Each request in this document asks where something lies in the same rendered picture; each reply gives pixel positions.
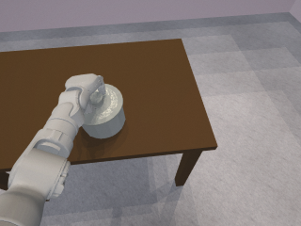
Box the left robot upper arm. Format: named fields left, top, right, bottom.
left=0, top=148, right=71, bottom=226

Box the left robot hand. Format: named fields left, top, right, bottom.
left=65, top=73, right=106, bottom=114

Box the knob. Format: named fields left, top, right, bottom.
left=89, top=91, right=104, bottom=107

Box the table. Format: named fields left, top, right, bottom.
left=0, top=39, right=218, bottom=202

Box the pot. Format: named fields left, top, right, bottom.
left=82, top=108, right=126, bottom=139

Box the left robot forearm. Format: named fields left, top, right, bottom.
left=8, top=85, right=90, bottom=188

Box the lid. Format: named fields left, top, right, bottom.
left=83, top=84, right=123, bottom=126

